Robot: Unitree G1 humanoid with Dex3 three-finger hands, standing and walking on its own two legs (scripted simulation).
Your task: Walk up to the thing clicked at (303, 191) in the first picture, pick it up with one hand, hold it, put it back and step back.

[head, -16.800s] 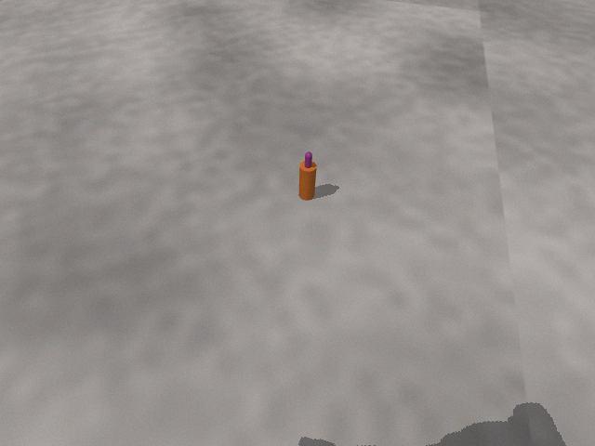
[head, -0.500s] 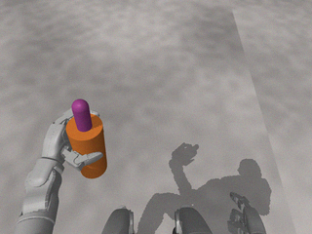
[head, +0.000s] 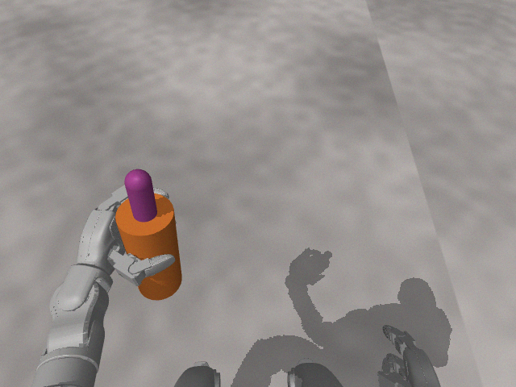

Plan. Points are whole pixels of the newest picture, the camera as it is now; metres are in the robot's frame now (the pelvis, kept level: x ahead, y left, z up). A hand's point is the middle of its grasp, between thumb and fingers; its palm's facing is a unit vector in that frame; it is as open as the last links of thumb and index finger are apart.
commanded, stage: lift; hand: left
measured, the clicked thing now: (150, 237) +0.33 +0.15 +0.04
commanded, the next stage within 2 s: hold in 0.20 s
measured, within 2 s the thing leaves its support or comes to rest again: neither
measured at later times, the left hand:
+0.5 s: hand (148, 231) +0.32 +0.15 +0.07, palm faces -0.16 -0.99 +0.00, open 10.9 cm
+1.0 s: hand (142, 226) +0.32 +0.15 +0.08, palm faces -0.15 -0.99 +0.00, open 10.9 cm
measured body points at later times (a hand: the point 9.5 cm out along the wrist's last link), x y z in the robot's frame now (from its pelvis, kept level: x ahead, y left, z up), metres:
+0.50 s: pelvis +0.00 +0.00 +0.01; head +0.05 -0.01 +0.46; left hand +0.33 +0.21 +0.07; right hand +0.13 -0.26 -0.10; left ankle +0.02 +0.13 -0.68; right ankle +0.01 -0.13 -0.68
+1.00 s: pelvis +0.01 +0.00 +0.02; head +0.04 -0.01 +0.47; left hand +0.32 +0.21 +0.09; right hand +0.14 -0.25 -0.08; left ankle +0.02 +0.13 -0.68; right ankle +0.01 -0.13 -0.68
